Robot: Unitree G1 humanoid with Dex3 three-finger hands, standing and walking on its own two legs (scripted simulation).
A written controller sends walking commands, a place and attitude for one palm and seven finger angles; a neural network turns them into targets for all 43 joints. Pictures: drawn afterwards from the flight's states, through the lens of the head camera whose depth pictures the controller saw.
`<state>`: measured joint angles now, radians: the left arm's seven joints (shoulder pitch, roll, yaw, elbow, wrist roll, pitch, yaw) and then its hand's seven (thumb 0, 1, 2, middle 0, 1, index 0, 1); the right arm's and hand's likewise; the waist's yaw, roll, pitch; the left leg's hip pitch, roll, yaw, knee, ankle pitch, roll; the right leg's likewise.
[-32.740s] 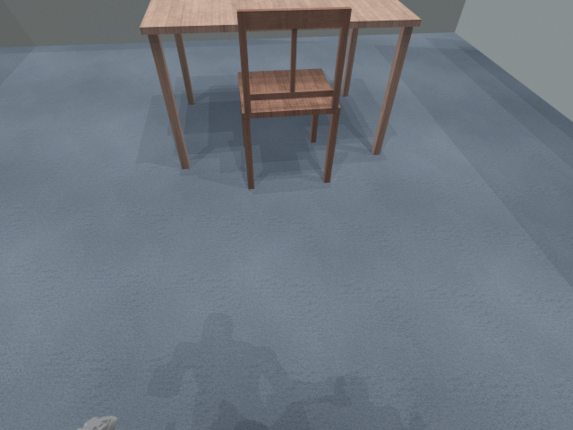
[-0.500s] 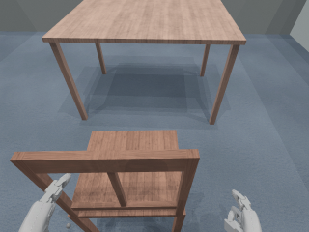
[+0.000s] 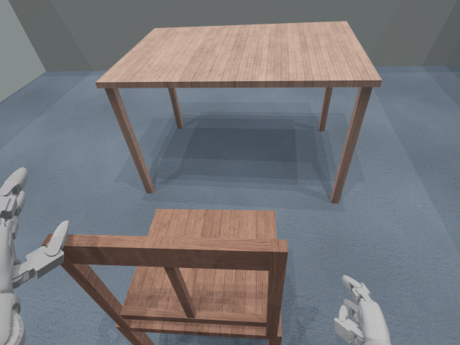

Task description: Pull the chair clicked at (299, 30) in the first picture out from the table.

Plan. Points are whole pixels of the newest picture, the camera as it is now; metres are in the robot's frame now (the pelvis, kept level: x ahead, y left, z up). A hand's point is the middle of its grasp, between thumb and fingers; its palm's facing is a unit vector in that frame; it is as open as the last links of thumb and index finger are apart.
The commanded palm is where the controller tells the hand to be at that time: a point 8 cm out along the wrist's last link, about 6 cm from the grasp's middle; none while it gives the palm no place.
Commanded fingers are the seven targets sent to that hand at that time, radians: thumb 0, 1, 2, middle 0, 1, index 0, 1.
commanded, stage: draw the hand back to the body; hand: left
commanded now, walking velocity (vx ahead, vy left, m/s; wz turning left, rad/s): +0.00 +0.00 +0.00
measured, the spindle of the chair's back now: (182, 291) +0.26 +0.16 -0.11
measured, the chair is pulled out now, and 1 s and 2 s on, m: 0.66 0.66 0.66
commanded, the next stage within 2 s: step back with the hand held close in 0.42 s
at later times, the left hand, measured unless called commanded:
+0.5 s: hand (49, 247) +0.19 +0.27 +0.16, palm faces +0.46 -0.78 -0.42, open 7.5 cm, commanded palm +0.14 +0.31 +0.18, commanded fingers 0.00 0.90 0.90 -0.20 -0.30 -0.20 -0.30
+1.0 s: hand (18, 273) +0.15 +0.29 +0.16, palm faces +0.38 -0.78 -0.50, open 7.4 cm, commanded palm +0.10 +0.33 +0.18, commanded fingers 0.00 0.90 0.90 -0.20 -0.30 -0.20 -0.30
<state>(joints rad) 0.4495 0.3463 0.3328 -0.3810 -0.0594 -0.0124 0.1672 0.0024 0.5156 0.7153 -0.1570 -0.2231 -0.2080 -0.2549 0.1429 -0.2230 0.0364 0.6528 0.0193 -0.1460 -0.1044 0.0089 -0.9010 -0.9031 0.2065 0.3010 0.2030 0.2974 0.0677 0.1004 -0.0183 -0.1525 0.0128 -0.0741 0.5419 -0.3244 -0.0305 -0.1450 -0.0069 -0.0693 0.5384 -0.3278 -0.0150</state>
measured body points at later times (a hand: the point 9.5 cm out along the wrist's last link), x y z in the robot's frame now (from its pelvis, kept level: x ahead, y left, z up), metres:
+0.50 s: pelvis -0.01 +0.01 +0.01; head -0.03 -0.02 +0.45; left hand +0.16 +0.31 +0.19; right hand +0.18 -0.22 -0.08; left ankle -0.01 +0.14 -0.73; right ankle -0.02 -0.10 -0.73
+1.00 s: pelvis -0.05 +0.03 +0.00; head -0.03 +0.03 +0.45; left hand +0.12 +0.33 +0.19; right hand +0.13 -0.20 -0.08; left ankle -0.01 +0.14 -0.73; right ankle -0.02 -0.10 -0.73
